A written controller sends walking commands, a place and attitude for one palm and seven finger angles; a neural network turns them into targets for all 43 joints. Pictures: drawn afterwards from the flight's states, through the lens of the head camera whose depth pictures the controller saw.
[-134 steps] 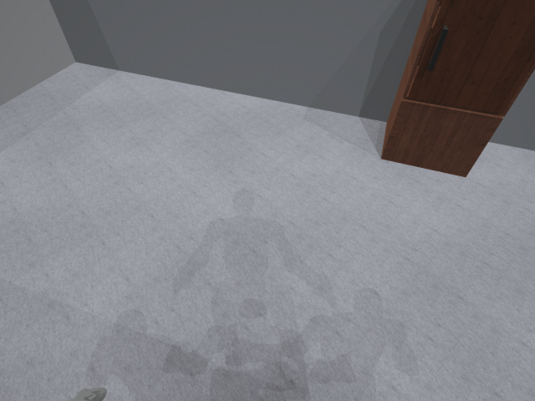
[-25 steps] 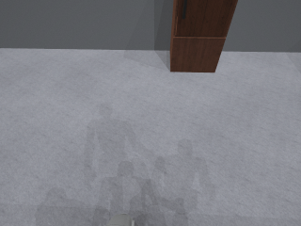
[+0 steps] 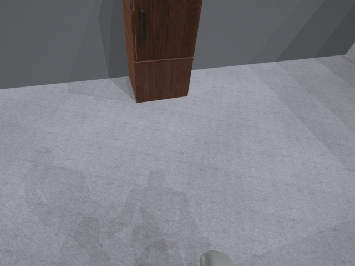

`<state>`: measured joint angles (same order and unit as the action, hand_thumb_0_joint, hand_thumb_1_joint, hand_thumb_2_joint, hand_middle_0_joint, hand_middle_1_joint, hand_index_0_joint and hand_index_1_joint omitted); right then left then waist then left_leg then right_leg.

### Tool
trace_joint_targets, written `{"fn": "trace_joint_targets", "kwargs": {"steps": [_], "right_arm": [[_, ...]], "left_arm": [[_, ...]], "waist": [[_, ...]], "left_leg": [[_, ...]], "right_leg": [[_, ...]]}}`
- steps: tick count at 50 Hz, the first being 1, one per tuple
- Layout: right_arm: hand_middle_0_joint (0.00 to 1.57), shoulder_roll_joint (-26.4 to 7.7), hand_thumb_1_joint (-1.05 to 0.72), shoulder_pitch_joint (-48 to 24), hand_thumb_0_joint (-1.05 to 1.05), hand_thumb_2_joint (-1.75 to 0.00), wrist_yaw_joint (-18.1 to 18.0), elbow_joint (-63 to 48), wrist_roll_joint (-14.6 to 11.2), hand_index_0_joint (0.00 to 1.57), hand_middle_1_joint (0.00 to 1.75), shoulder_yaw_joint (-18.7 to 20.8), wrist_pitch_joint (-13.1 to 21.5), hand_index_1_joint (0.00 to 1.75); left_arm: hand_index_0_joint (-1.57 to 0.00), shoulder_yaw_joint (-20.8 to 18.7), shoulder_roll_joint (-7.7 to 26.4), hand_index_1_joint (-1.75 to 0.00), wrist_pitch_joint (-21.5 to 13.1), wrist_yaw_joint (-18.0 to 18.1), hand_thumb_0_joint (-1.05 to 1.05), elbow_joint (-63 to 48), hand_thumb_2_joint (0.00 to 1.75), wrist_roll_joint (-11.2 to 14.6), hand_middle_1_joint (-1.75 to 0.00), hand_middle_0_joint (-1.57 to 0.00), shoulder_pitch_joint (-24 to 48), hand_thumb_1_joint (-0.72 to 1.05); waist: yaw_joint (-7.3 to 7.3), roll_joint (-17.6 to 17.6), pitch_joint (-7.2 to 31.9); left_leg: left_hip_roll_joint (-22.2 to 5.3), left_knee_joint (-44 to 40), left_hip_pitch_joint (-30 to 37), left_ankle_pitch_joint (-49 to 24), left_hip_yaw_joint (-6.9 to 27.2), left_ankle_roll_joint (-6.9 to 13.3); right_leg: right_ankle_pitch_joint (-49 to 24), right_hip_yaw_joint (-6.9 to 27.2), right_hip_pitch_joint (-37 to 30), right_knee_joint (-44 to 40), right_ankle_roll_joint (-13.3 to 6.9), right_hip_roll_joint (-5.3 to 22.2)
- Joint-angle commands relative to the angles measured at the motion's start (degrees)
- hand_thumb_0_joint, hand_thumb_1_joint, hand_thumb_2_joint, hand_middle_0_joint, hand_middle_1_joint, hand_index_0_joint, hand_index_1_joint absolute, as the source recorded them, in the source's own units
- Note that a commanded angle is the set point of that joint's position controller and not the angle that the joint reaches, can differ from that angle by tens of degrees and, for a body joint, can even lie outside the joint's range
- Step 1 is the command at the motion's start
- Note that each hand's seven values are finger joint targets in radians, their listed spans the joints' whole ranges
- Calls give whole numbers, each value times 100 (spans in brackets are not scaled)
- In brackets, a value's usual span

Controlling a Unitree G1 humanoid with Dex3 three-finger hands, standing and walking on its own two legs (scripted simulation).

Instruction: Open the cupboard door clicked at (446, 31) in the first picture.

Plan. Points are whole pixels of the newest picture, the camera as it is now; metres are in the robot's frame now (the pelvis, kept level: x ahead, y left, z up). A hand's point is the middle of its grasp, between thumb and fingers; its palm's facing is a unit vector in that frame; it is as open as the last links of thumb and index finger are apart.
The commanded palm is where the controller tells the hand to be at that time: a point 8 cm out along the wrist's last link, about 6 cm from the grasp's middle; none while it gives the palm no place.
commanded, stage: walk to a spot facing it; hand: left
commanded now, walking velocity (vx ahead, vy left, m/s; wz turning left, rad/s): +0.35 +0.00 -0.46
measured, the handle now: (142, 24) +1.45 +0.31 -0.10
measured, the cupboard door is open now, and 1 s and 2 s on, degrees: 0 0 0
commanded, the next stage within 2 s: turn to face it in 1.54 s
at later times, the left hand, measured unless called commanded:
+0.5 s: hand (140, 200) +0.34 +0.13 -0.18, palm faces -0.19 -0.96 -0.22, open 7.1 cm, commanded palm none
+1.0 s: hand (140, 162) +0.48 +0.15 -0.18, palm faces -0.25 -0.96 -0.12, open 7.4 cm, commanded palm none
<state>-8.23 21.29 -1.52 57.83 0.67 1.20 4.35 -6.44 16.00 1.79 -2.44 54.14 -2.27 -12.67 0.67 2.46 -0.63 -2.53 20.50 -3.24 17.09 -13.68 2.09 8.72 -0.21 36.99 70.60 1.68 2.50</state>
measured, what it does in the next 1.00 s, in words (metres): walks ahead, turning right: right foot, then left foot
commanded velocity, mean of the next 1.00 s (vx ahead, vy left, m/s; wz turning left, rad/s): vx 0.37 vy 0.00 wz -0.26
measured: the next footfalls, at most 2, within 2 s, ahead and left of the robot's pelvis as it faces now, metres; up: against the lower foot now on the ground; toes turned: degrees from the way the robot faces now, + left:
right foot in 0.30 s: +0.24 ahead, -0.11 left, +0.00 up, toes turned -17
left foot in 0.78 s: +0.51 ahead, +0.05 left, +0.00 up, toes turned -6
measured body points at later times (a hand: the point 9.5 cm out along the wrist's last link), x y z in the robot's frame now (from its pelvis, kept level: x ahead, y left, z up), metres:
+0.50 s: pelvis +0.21 -0.05 -0.01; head +0.23 -0.05 +0.44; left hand +0.35 +0.18 -0.16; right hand +0.16 -0.26 -0.17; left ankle +0.25 +0.11 -0.67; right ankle +0.20 -0.10 -0.75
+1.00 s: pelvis +0.44 -0.01 +0.00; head +0.45 +0.01 +0.45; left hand +0.49 +0.21 -0.17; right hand +0.41 -0.26 -0.14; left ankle +0.47 +0.05 -0.75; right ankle +0.39 -0.15 -0.65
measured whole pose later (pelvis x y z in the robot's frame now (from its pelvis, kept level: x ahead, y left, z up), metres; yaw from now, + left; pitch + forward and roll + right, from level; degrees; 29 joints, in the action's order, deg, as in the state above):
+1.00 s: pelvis +0.44 -0.01 +0.00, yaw -20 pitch -2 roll -1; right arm -8.9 14.6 -1.3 59.0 0.9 3.5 4.8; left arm -3.9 9.4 -0.1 -1.1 62.2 -1.9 -19.2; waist 1.8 2.1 -1.8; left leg -2.9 24.3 -9.1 13.8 -14.4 3.4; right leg 13.6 -1.6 30.5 68.4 -0.4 4.8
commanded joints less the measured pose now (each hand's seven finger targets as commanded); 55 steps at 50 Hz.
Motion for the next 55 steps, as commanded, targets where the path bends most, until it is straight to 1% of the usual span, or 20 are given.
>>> {"fn": "trace_joint_targets", "kwargs": {"steps": [1, 8, 11, 12, 13, 14, 15, 16, 19, 22, 27, 34, 36, 37, 38, 39, 40, 43, 46, 55], "right_arm": [[20, -667, -90, 704, 0, -90, -89, 20, 28, 20, 30, 135, 150, 30], [20, -687, -90, 1343, 0, -90, -94, 493, 109, 20, 30, 116, 67, 30], [20, -924, -90, 1238, 0, -90, -71, 519, 82, 20, 30, 174, 29, 30], [20, -1009, -90, 1082, 0, -90, -58, 477, 58, 20, 30, 177, 19, 30], [20, -1062, -90, 803, 0, -90, -21, 386, 9, 20, 30, 201, 14, 30], [20, -703, -90, 890, 0, -90, 48, 235, -89, 20, 30, 153, 10, 30], [20, -469, -90, 682, 0, -90, 4, 31, -99, 20, 30, 146, 51, 30], [20, -687, -90, 258, 0, -90, 0, -117, -42, 20, 30, 208, 41, 30], [20, -438, -90, 134, 0, -90, 35, 31, 82, 20, 30, 222, -147, 30], [20, -167, -90, 646, 0, -90, 77, 159, 124, 20, 30, 217, -294, 30], [20, -284, -90, -410, 0, -90, 226, -216, 112, 20, 30, 235, -273, 30], [20, -487, -90, -1739, 0, -90, 342, -641, 77, 20, 30, 191, -136, 30], [20, -601, -90, -1489, 0, -90, 301, -568, 78, 20, 30, 224, -99, 30], [20, -748, -90, -851, 0, -90, 239, -350, 106, 20, 30, 261, -57, 30], [20, -1148, -90, 61, 0, -90, 165, -87, 157, 20, 30, 354, -11, 30], [20, -1824, -90, 846, 0, -90, 133, 101, 214, 20, 30, 500, -1, 30], [20, -1714, -90, 868, 0, -90, 94, 184, 129, 20, 30, 459, -60, 30], [20, -886, -90, -214, 0, -90, 63, -80, 101, 20, 30, 255, -15, 30], [20, -623, -90, -391, 0, -90, 31, 3, 62, 20, 30, 211, 71, 30], [20, -580, -90, 492, 0, -90, -8, 362, 53, 20, 30, 249, 122, 30]], "left_arm": [[-20, 126, -255, -30, -41, -41, 0, -398, 90, 10, -30, -20, 495, 90], [-20, 298, -483, -30, -165, -61, 0, -585, 90, 44, -30, -20, 1605, 90], [-20, 250, -262, -30, -259, 24, 0, -325, 90, 32, -30, -20, 832, 90], [-20, 211, -145, -30, -302, 54, 0, -143, 90, 18, -30, -20, 220, 90], [-20, 124, 121, -30, -364, 85, 0, 131, 90, 9, -30, -20, -670, 90], [-20, 5, 738, -30, -420, 160, 0, 305, 90, 9, -30, -20, -1307, 90], [-20, -51, 1067, -30, -433, 211, 0, 431, 90, 167, -30, -20, -1652, 90], [-20, -64, 1024, -30, -419, 272, 0, 316, 90, 225, -30, -20, -1396, 90], [-20, 140, 261, -30, -520, 330, 0, 198, 90, 182, -30, -20, -374, 90], [-20, 161, -63, -30, -626, 336, 0, 189, 90, 86, -30, -20, -181, 90], [-20, 245, -30, -30, -673, 281, 0, 352, 90, 110, -30, -20, -507, 90], [-20, 238, 258, -30, -643, 327, 0, 546, 90, 101, -30, -20, -1081, 90], [-20, 231, 311, -30, -626, 328, 0, 607, 90, 109, -30, -20, -1084, 90], [-20, 218, 289, -30, -625, 338, 0, 590, 90, 131, -30, -20, -985, 90], [-20, 229, 113, -30, -628, 316, 0, 556, 90, 173, -30, -20, -1043, 90], [-20, 263, -163, -30, -625, 242, 0, 481, 90, 226, -30, -20, -1316, 90], [-20, 259, -18, -30, -629, 281, 0, 440, 90, 168, -30, -20, -1097, 90], [-20, 236, -243, -30, -493, 165, 0, 464, 90, 83, -30, -20, -516, 90], [-20, 222, -529, -30, -292, 155, 0, 660, 90, 52, -30, -20, -1049, 90], [-20, 173, -601, -30, -175, 73, 0, 251, 90, 25, -30, -20, 83, 90]], "waist": [[-169, -742, -650], [-451, -881, -851], [-87, -1132, -233], [214, -1246, 73], [676, -1208, 535], [842, -133, 1208], [741, 385, 1552], [761, 9, 1237], [19, -601, -86], [-404, -157, -70], [-193, 507, -478], [170, 371, -562], [-23, 217, -428], [-348, 42, -155], [-688, -630, 490], [-788, -2043, 1242], [-814, -2078, 1242], [-343, -631, -397], [40, -879, -341], [-164, -870, -656]], "left_leg": [[-1551, -822, 437, -2586, 792, -110], [-1552, -531, 978, -4371, 25, 183], [-1636, 750, 1023, -6567, -224, 128], [-1566, 1479, 763, -6516, -351, 58], [-1522, 2681, -18, -5550, -438, -83], [-990, 4524, -1872, -1890, -348, -290], [-189, 6237, -3313, 1685, 192, -463], [-374, 6410, -3444, 1221, 1107, -336], [-897, 5617, -3097, 279, 1228, -401], [-891, 4716, -2640, 15, 1080, -497], [-809, 3498, -2980, -683, 969, -554], [-442, 1828, -2585, -554, 738, -352], [-213, 1324, -1907, -398, 536, -273], [-104, 882, -859, -646, 513, -210], [-679, 565, 715, -819, 1204, 20], [-2318, 165, 1990, -1102, 3150, 612], [-2661, -463, 1707, -393, 3640, 721], [-2154, -966, -416, 376, 2523, 546], [-1635, -1081, -907, -92, 1347, 238], [-1606, -1154, 108, -1482, 465, 425]], "right_leg": [[-140, -108, 1074, -318, -27, 200], [253, -953, 206, -2685, -381, -104], [708, -1181, -1160, -3262, -722, -528], [590, -1255, -2006, -3505, -797, -647], [77, -1015, -3433, -3986, -928, -434], [-185, 879, -5262, -4192, -1479, 1027], [-1670, 3088, -5929, -4696, -2143, 2243], [-1733, 2862, -5110, -5063, -2081, 2225], [-981, 1528, -2862, -5530, -1515, 1561], [-839, 726, -2036, -5674, -1348, 1032], [-445, 698, -2071, -5859, -1278, 787], [-1201, 896, -3072, -5519, -1143, 1012], [-1852, 785, -3154, -5015, -1058, 942], [-2342, 569, -2875, -4158, -917, 750], [-1864, 331, -2083, -2787, -680, 374], [1212, -390, -783, -852, -405, -352], [2267, 57, -379, 152, -433, -336], [1169, 187, -149, 359, -379, 350], [556, 68, -568, 9, -268, 382], [-190, -358, 422, -1515, -47, 551]]}}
